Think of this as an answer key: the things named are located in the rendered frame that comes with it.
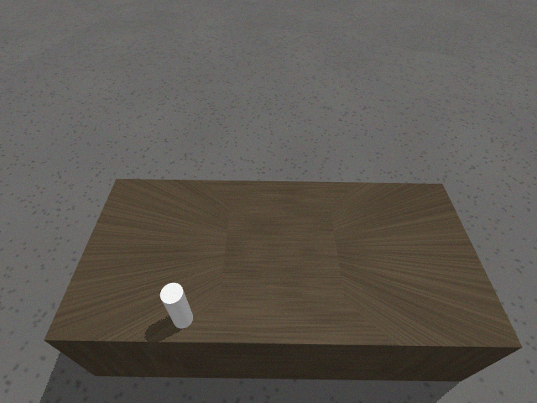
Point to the can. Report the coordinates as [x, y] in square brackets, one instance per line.
[176, 304]

